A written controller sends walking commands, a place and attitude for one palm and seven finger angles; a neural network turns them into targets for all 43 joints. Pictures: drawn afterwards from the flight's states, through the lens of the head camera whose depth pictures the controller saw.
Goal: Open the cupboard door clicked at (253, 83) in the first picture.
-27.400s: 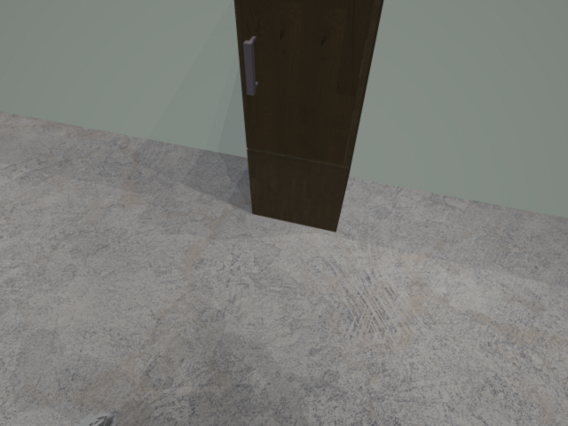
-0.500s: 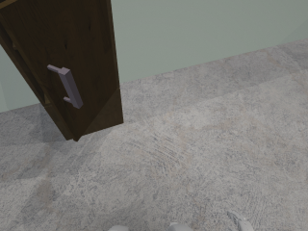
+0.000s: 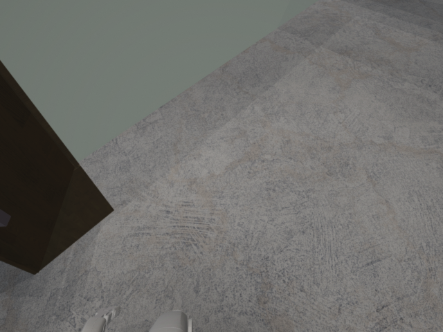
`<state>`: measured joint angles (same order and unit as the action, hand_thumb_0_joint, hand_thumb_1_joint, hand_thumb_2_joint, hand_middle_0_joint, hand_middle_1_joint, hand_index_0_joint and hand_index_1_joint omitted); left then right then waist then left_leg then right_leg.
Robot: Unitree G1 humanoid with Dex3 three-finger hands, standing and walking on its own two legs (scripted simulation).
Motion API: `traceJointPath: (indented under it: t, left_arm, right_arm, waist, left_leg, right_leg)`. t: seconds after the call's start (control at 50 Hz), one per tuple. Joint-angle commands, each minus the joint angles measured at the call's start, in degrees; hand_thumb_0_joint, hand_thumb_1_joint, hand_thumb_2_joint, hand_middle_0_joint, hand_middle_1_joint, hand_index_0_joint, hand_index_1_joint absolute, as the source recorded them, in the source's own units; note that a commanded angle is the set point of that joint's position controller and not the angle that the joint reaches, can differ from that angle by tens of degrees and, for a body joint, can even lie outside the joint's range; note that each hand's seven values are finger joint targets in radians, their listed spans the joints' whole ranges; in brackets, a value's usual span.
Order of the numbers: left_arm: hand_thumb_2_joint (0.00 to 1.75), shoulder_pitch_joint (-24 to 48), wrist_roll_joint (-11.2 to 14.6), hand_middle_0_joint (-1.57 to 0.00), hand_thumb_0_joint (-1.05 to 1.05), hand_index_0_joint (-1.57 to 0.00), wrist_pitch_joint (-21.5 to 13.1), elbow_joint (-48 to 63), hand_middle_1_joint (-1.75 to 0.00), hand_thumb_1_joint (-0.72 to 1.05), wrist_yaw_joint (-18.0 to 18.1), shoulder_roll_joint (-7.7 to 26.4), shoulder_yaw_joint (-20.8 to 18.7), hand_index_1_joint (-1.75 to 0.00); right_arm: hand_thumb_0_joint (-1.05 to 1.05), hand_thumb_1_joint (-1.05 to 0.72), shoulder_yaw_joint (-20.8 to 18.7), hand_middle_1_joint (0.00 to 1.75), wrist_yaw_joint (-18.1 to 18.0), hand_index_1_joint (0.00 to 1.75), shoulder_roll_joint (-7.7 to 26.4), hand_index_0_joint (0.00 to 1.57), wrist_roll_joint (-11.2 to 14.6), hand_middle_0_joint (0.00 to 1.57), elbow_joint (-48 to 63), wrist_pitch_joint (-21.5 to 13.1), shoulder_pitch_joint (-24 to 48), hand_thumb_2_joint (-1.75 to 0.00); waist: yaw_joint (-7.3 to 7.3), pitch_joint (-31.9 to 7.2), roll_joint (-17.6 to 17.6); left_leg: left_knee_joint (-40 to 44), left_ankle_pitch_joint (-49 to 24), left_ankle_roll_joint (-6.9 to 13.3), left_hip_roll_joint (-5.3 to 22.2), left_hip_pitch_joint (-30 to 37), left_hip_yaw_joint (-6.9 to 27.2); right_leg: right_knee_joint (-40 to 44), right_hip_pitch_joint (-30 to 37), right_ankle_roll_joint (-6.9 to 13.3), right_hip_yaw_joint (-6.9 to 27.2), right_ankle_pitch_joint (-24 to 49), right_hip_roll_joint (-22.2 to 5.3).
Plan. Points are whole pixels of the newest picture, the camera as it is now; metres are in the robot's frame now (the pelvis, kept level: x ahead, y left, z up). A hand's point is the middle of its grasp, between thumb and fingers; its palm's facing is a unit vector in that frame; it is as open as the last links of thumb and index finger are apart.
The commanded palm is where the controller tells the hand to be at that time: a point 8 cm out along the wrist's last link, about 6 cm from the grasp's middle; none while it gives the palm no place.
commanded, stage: walk to a spot facing it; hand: left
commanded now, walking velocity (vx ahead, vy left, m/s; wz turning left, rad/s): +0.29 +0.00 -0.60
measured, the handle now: out of the picture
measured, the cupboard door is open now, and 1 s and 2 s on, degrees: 44 44 44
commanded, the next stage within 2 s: turn to face it in 1.50 s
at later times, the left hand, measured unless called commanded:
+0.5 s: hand (175, 254) +0.29 +0.12 -0.16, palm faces -0.37 -0.92 -0.14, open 7.4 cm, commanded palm none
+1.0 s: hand (214, 220) +0.38 +0.03 -0.16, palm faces -0.37 -0.91 -0.20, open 7.3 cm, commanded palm none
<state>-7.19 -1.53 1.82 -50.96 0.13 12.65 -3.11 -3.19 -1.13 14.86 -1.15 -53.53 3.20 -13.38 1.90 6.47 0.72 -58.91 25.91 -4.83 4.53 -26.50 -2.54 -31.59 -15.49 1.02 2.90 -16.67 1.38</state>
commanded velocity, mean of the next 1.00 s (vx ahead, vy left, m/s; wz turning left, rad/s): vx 0.34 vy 0.00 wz -0.39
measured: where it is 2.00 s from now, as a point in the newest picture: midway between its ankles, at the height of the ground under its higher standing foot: (302, 217)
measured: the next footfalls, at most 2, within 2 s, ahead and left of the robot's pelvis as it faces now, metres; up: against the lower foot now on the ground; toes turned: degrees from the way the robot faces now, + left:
left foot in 0.16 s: +0.08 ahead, +0.13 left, +0.00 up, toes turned -1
right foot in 0.60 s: +0.24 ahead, -0.18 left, +0.00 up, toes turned -29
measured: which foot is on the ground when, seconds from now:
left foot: up 0.00-0.14, down 0.16-0.58, up 0.60-1.00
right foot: down 0.00-0.16, up 0.18-0.58, down 0.60-1.00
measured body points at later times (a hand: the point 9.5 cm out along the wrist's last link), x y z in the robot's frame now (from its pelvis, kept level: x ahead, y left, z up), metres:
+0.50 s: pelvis +0.12 -0.01 +0.00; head +0.18 -0.02 +0.45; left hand +0.31 +0.17 -0.15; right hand -0.03 -0.20 -0.13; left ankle +0.04 +0.13 -0.73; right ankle +0.18 -0.16 -0.69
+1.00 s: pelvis +0.31 -0.14 +0.01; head +0.34 -0.15 +0.46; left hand +0.40 +0.08 -0.15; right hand +0.33 -0.40 -0.13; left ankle +0.48 -0.06 -0.69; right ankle +0.21 -0.16 -0.73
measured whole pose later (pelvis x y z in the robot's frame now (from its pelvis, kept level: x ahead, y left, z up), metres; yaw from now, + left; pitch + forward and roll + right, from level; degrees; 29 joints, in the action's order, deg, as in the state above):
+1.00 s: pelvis +0.31 -0.14 +0.01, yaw -27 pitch +1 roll +0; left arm -19.6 -1.1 -4.3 -61.3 0.0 9.6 -2.9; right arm -2.7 1.1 10.0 -1.5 -54.9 -1.3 -5.3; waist -2.1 2.9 0.4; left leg -44.8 10.8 -2.7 6.1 -32.5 -3.3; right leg -18.4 -1.6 5.0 -2.3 -17.5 4.6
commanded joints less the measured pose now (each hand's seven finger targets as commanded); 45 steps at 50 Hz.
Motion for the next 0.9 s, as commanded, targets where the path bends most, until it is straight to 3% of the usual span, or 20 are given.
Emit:
traceJointPath:
  t: [0.0,0.04,0.1,0.12,0.14,0.16,0.22,0.26,0.3,0.46,0.5,0.54,0.56,0.58,0.6,0.62,0.66,0.7,0.76,0.88]
  left_arm:
    - [0.9,-2.72,-0.21,-0.2,0.0,-0.2,-1.29,3.16,-0.3,0.9,-0.04,12.86,-3.61,-0.3]
    - [0.9,-2.3,-0.2,-0.2,0.0,-0.2,-1.59,3.23,-0.3,0.9,-0.51,12.86,-3.89,-0.3]
    - [0.9,0.77,0.23,-0.2,0.0,-0.2,-1.63,4.09,-0.3,0.9,-1.07,9.49,-3.41,-0.3]
    - [0.9,0.94,0.64,-0.2,0.0,-0.2,-1.47,5.48,-0.3,0.9,-1.54,4.55,-2.36,-0.3]
    - [0.9,4.05,0.73,-0.2,0.0,-0.2,-1.98,8.36,-0.3,0.9,-1.99,3.37,-2.1,-0.3]
    - [0.9,6.29,-0.3,-0.2,0.0,-0.2,-2.38,8.3,-0.3,0.9,-2.63,5.09,-2.67,-0.3]
    - [0.9,2.26,-0.72,-0.2,0.0,-0.2,-2.34,4.6,-0.3,0.9,-3.9,3.47,-2.76,-0.3]
    - [0.9,1.21,-0.45,-0.2,0.0,-0.2,-1.76,3.54,-0.3,0.9,-4.15,1.24,-2.02,-0.3]
    - [0.9,2.17,-0.32,-0.2,0.0,-0.2,-1.74,3.16,-0.3,0.9,-4.16,0.2,-1.48,-0.3]
    - [0.9,11.26,0.03,-0.2,0.0,-0.2,-1.85,4.15,-0.3,0.9,-4.27,-0.12,-0.7,-0.3]
    - [0.9,6.49,0.01,-0.2,0.0,-0.2,-2.2,2.58,-0.3,0.9,-3.89,1.39,-1.07,-0.3]
    - [0.9,-10.05,-0.13,-0.2,0.0,-0.2,-3.4,-2.52,-0.3,0.9,-3.16,4.72,-2.44,-0.3]
    - [0.9,-19.62,-0.29,-0.2,0.0,-0.2,-3.97,-5.17,-0.3,0.9,-2.23,11.15,-4.37,-0.3]
    - [0.9,-23.13,0.87,-0.2,0.0,-0.2,-3.99,-6.11,-0.3,0.9,-1.22,15.97,-5.13,-0.3]
    - [0.9,-18.94,1.46,-0.2,0.0,-0.2,-3.67,-5.16,-0.3,0.9,-0.57,16.51,-5.15,-0.3]
    - [0.9,-13.19,1.47,-0.2,0.0,-0.2,-3.6,-3.55,-0.3,0.9,-0.33,12.68,-4.08,-0.3]
    - [0.9,-6.2,0.97,-0.2,0.0,-0.2,-4.54,-2.02,-0.3,0.9,-0.08,6.87,-2.05,-0.3]
    - [0.9,-4.74,0.4,-0.2,0.0,-0.2,-5.28,-2.21,-0.3,0.9,0.01,5.35,-1.82,-0.3]
    - [0.9,-6.96,0.51,-0.2,0.0,-0.2,-6.11,-3.43,-0.3,0.9,-0.39,3.83,-2.12,-0.3]
    - [0.9,-14.11,0.67,-0.2,0.0,-0.2,-7.2,-7.46,-0.3,0.9,-0.14,3.57,-1.22,-0.3]
  right_arm:
    - [0.0,-0.9,-1.24,0.3,0.85,0.3,3.15,0.2,0.0,0.2,6.42,-2.33,1.3,-0.9]
    - [0.0,-0.9,-1.4,0.3,0.97,0.3,2.93,0.2,0.1,0.2,6.63,-3.2,0.65,-0.9]
    - [0.0,-0.9,-1.39,0.3,0.09,0.3,3.94,0.2,-0.02,0.2,3.06,-4.83,-10.3,-0.9]
    - [0.0,-0.9,-2.36,0.3,-0.58,0.3,9.14,0.2,-0.95,0.2,1.37,-5.46,-16.19,-0.9]
    - [0.0,-0.9,-2.86,0.3,-1.23,0.3,13.24,0.2,-1.57,0.2,1.35,-5.89,-20.15,-0.9]
    - [0.0,-0.9,-2.46,0.3,-0.95,0.3,12.31,0.2,-1.53,0.2,1.99,-6.1,-17.57,-0.9]
    - [0.0,-0.9,-0.27,0.3,-0.8,0.3,5.22,0.2,-0.91,0.2,3.3,-7.05,-9.52,-0.9]
    - [0.0,-0.9,0.43,0.3,-1.12,0.3,3.35,0.2,-0.53,0.2,1.56,-7.74,-12.14,-0.9]
    - [0.0,-0.9,0.41,0.3,-1.26,0.3,3.28,0.2,-0.46,0.2,-0.24,-7.95,-15.36,-0.9]
    - [0.0,-0.9,0.46,0.3,-0.91,0.3,3.43,0.2,-1.17,0.2,-3.68,-7.25,-18.63,-0.9]
    - [0.0,-0.9,0.09,0.3,-0.75,0.3,4.73,0.2,-0.98,0.2,-4.06,-7.05,-17.3,-0.9]
    - [0.0,-0.9,-0.12,0.3,-0.39,0.3,6.13,0.2,-0.06,0.2,-3.11,-6.91,-13.0,-0.9]
    - [0.0,-0.9,0.29,0.3,0.45,0.3,3.14,0.2,1.18,0.2,-1.7,-7.05,-12.38,-0.9]
    - [0.0,-0.9,0.47,0.3,0.11,0.3,0.06,0.2,1.86,0.2,1.19,-7.13,-10.31,-0.9]
    - [0.0,-0.9,-0.17,0.3,-0.01,0.3,1.11,0.2,1.23,0.2,1.53,-6.66,-6.64,-0.9]
    - [0.0,-0.9,-0.46,0.3,-0.03,0.3,0.65,0.2,0.85,0.2,1.45,-6.59,-4.03,-0.9]
    - [0.0,-0.9,-0.44,0.3,0.22,0.3,-0.67,0.2,-0.2,0.2,-1.02,-5.28,-5.89,-0.9]
    - [0.0,-0.9,-0.4,0.3,0.6,0.3,-2.04,0.2,-0.59,0.2,-3.01,-4.23,-9.92,-0.9]
    - [0.0,-0.9,-0.62,0.3,1.11,0.3,-2.55,0.2,-0.76,0.2,-2.25,-3.79,-7.31,-0.9]
    - [0.0,-0.9,-0.55,0.3,1.94,0.3,-1.81,0.2,-0.25,0.2,2.04,-5.32,5.37,-0.9]
  waist:
    - [-3.02,-5.02,-10.35]
    - [-2.33,-3.65,-11.0]
    - [3.2,-5.7,-4.18]
    - [5.71,-6.6,12.19]
    - [6.52,-5.26,18.11]
    - [5.41,-2.17,9.34]
    - [-0.26,0.01,6.11]
    - [-0.23,-2.73,7.14]
    - [0.45,-4.93,7.06]
    - [1.99,-0.37,8.84]
    - [-0.53,-3.7,9.2]
    - [-8.88,-11.55,5.2]
    - [-12.84,-18.71,-7.01]
    - [-12.32,-21.64,-16.23]
    - [-10.74,-16.19,-10.12]
    - [-7.8,-9.66,-7.0]
    - [-2.35,-4.34,-4.3]
    - [0.33,-5.24,-5.54]
    - [0.15,-4.23,-5.16]
    - [-2.81,-3.52,-5.87]
  left_leg:
    - [8.84,-0.16,0.73,-1.27,0.22,-0.71]
    - [14.89,-0.45,1.33,-2.59,4.51,-1.16]
    - [33.37,-4.23,2.38,-2.38,26.12,-1.64]
    - [42.8,9.99,6.16,10.58,33.15,15.28]
    - [50.74,17.77,12.85,25.41,31.81,33.87]
    - [52.96,18.37,14.82,26.58,24.5,35.69]
    - [49.61,-3.16,9.71,16.6,20.22,13.0]
    - [46.32,-21.54,8.41,13.29,24.78,2.75]
    - [43.92,-33.25,8.48,12.94,29.2,-2.14]
    - [43.24,-38.6,9.47,15.69,27.5,-9.72]
    - [36.39,-51.48,9.02,16.13,27.9,-11.64]
    - [16.67,-54.73,6.03,12.71,19.54,-14.56]
    - [-0.82,-30.59,3.94,7.6,2.83,-14.85]
    - [-19.5,10.01,1.86,-0.97,-11.99,-9.31]
    - [-24.52,6.16,2.9,1.9,-15.75,0.0]
    - [-23.96,-1.31,2.84,4.18,-16.11,1.87]
    - [-15.04,-7.44,2.28,6.4,-7.79,2.21]
    - [-8.09,-9.01,1.93,5.5,-3.69,1.0]
    - [-1.17,-13.03,1.4,4.38,-5.37,0.26]
    - [10.29,-15.16,1.73,2.99,-12.25,0.24]
  right_leg:
    - [16.31,1.93,10.64,17.83,-10.02,-12.82]
    - [16.68,-1.81,10.59,19.49,-14.75,-12.06]
    - [7.77,-14.9,5.97,14.92,-18.62,-5.67]
    - [-9.06,-24.9,2.66,6.98,-19.31,1.91]
    - [-24.36,-32.03,-0.04,-1.69,-20.11,2.52]
    - [-32.38,-31.36,0.34,1.97,-14.2,-2.24]
    - [-38.88,-29.05,-1.17,-1.49,-0.07,-5.99]
    - [-37.21,-28.65,-1.76,-3.66,3.41,-5.65]
    - [-34.2,-28.99,-1.7,-5.61,4.13,-5.39]
    - [-10.65,-18.61,1.23,-10.93,3.77,-4.06]
    - [-8.27,-9.78,3.19,-12.88,0.77,-1.29]
    - [-1.45,14.51,5.5,-13.77,4.02,1.34]
    - [2.63,32.95,9.4,2.27,0.14,-11.16]
    - [10.89,38.7,15.7,30.56,10.68,-26.31]
    - [14.74,29.73,15.96,28.75,5.05,-26.92]
    - [16.04,20.37,13.8,23.75,2.94,-23.77]
    - [18.81,4.1,10.13,11.47,5.98,-18.39]
    - [20.0,0.26,9.75,6.33,6.8,-14.86]
    - [21.75,1.44,9.73,5.65,5.38,-12.56]
    - [18.68,14.9,10.73,6.76,21.91,-13.76]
